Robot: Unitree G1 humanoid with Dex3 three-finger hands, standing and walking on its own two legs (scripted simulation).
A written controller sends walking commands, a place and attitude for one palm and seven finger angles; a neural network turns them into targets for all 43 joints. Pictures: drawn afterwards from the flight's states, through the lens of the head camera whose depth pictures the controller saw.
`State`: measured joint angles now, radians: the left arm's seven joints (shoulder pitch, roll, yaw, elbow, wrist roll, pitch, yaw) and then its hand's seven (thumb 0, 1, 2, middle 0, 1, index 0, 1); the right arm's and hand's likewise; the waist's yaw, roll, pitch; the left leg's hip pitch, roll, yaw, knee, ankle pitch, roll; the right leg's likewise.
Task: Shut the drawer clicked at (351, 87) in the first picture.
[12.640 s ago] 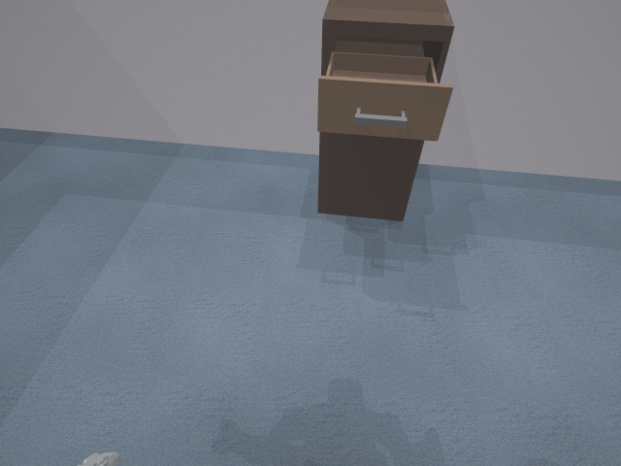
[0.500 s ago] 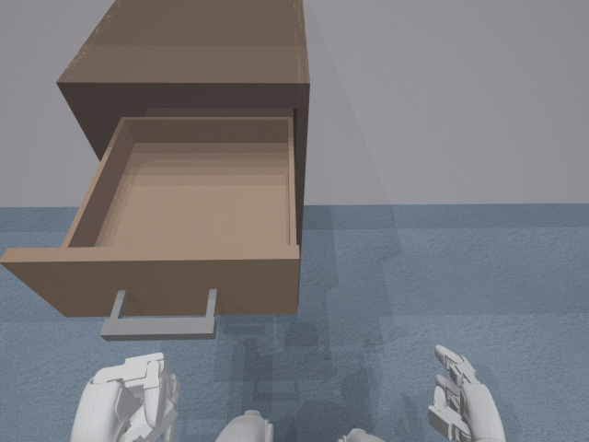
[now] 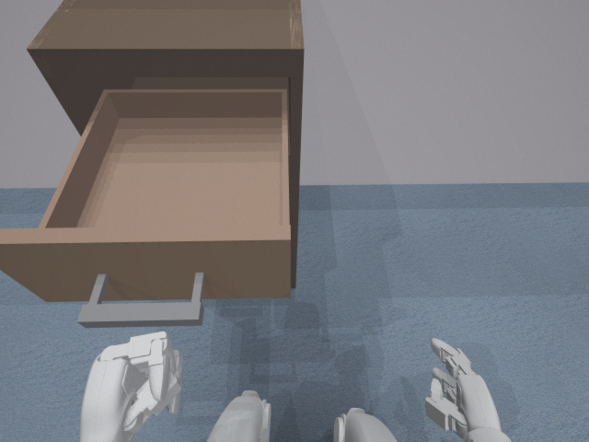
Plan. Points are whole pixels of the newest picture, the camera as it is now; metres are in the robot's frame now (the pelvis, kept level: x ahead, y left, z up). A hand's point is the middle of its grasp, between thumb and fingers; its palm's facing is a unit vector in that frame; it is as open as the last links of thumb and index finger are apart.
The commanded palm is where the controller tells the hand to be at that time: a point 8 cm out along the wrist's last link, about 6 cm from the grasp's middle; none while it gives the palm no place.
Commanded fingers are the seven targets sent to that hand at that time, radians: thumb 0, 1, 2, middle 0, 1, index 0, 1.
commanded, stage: bring the fist close to the handle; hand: left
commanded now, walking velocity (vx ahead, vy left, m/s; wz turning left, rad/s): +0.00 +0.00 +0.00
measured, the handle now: (146, 298) +0.28 +0.20 +0.05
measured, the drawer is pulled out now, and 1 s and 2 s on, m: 0.30 0.28 0.14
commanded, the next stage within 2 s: push the drawer shut in 0.30 s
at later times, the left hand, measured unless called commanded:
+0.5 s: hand (169, 377) +0.19 +0.15 +0.06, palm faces +0.09 -1.00 -0.03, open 3.3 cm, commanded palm +0.17 +0.21 +0.06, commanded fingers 0.00 0.90 0.90 -1.40 -1.60 -1.40 -1.60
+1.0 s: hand (175, 345) +0.23 +0.16 +0.05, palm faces +0.06 -1.00 -0.04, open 3.0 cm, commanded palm +0.22 +0.21 +0.06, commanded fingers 0.00 0.90 0.90 -1.40 -1.60 -1.40 -1.60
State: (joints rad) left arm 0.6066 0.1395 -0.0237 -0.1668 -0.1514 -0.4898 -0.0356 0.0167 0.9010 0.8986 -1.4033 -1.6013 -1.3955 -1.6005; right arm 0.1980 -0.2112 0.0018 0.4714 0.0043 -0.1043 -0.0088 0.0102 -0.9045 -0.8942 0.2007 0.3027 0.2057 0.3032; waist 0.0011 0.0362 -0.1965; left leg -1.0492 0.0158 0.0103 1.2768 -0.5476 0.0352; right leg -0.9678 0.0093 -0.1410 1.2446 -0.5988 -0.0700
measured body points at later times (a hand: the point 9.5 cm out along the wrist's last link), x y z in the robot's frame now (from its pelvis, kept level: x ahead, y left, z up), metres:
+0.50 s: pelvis +0.00 +0.00 +0.00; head +0.07 +0.00 +0.45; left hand +0.18 +0.21 +0.06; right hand +0.20 -0.23 -0.07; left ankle +0.04 +0.10 -0.63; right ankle +0.01 -0.08 -0.63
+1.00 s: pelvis -0.01 +0.01 +0.00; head +0.07 +0.01 +0.44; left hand +0.22 +0.21 +0.06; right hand +0.18 -0.22 -0.08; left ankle +0.04 +0.10 -0.63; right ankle +0.01 -0.08 -0.63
